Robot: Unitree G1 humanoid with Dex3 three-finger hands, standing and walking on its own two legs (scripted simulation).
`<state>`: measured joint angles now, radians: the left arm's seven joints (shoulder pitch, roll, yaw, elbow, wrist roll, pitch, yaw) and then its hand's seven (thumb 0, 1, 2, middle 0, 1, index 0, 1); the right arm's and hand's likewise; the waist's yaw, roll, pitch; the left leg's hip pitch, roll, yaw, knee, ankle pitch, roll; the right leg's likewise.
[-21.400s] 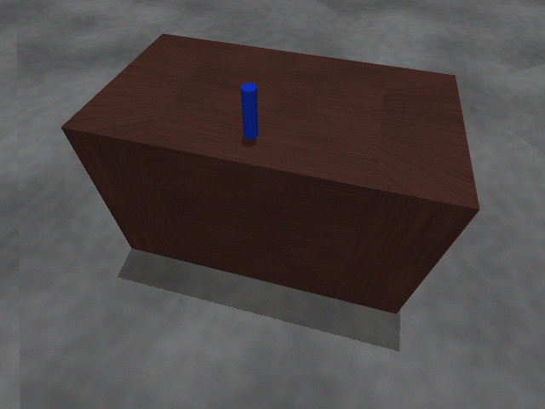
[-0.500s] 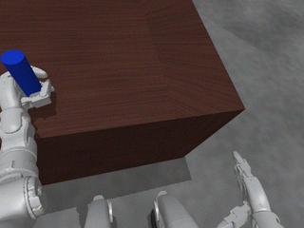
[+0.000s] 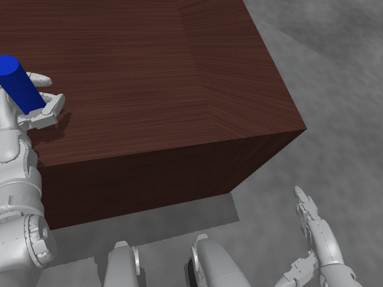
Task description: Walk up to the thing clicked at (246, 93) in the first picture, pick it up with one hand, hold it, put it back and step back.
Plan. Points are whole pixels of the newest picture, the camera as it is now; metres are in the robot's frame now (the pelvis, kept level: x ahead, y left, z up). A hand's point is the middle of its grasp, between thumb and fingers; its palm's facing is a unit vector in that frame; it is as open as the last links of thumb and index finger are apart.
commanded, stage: open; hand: left
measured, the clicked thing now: (25, 95) +0.48 +0.25 +0.06
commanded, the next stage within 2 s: withdraw in 0.14 s
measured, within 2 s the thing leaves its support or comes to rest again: neither
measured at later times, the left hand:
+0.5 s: hand (18, 90) +0.49 +0.26 +0.06, palm faces +0.26 -0.97 +0.01, open 15.8 cm
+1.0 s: hand out of the picture +0.47 +0.38 +0.12, palm faces +0.44 -0.85 -0.28, open 17.4 cm
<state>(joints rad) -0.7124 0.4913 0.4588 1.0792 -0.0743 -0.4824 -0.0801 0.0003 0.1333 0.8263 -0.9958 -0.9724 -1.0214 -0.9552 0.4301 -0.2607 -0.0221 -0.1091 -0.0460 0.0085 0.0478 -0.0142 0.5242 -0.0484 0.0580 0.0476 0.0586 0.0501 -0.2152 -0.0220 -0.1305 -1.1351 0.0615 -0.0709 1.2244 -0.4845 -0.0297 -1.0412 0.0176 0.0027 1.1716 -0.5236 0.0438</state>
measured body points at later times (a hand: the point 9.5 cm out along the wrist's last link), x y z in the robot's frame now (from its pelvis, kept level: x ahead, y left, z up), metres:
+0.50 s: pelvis +0.01 +0.00 +0.01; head +0.13 +0.05 +0.44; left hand +0.47 +0.31 +0.06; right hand +0.17 -0.25 +0.04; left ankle +0.05 +0.13 -0.63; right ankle +0.02 -0.15 -0.63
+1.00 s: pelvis +0.02 +0.01 +0.05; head +0.12 +0.04 +0.49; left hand +0.44 +0.42 +0.14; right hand +0.17 -0.25 +0.03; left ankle +0.04 +0.13 -0.63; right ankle +0.02 -0.15 -0.63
